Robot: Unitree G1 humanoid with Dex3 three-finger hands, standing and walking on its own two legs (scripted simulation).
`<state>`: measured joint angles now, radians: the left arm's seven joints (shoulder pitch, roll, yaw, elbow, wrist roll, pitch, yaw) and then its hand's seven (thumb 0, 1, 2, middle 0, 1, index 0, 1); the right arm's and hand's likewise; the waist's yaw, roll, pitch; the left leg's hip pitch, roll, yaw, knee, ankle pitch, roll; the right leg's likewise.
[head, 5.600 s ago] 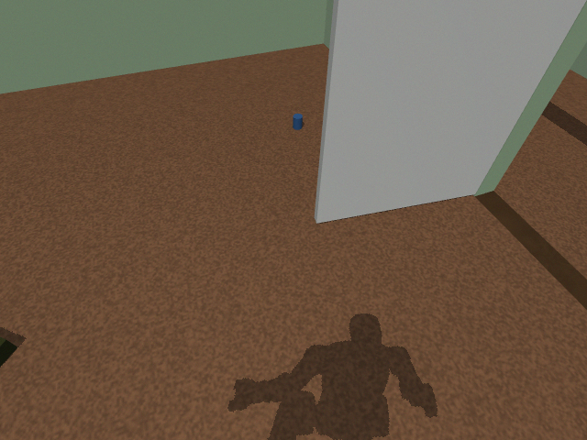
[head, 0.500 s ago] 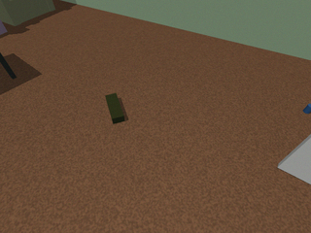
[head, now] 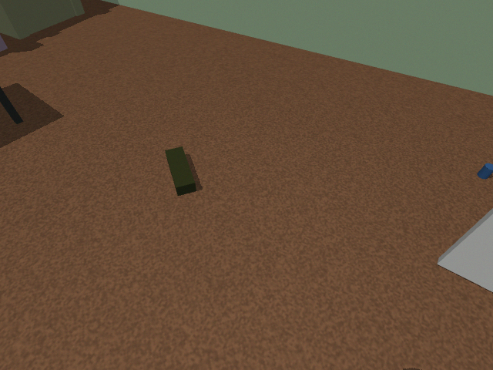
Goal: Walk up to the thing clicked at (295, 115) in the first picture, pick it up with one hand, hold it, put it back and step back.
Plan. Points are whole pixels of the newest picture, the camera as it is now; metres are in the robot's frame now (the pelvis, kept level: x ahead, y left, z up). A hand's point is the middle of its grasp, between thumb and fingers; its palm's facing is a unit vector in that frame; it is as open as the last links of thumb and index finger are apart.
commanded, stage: stand
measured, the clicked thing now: (486, 171) +1.26 -1.36 -0.74
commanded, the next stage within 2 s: walk up in 0.36 s
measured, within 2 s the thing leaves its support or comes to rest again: neither
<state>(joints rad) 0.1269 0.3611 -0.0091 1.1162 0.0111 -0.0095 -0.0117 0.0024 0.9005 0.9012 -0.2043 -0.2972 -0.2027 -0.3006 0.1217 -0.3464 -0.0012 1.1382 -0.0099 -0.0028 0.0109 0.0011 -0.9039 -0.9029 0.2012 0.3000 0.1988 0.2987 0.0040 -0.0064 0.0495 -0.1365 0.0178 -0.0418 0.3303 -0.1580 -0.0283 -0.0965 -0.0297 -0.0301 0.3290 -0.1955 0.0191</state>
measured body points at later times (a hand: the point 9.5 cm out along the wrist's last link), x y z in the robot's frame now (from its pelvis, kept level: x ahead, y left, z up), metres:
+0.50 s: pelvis +0.02 +0.00 -0.01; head +0.02 +0.00 +0.44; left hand +0.08 +0.32 -0.13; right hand +0.09 -0.31 -0.13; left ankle +0.01 +0.13 -0.74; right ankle -0.01 -0.13 -0.75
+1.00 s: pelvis +0.19 +0.05 -0.01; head +0.20 +0.06 +0.44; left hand +0.25 +0.37 -0.13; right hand +0.22 -0.27 -0.12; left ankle +0.14 +0.16 -0.75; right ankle +0.32 -0.10 -0.71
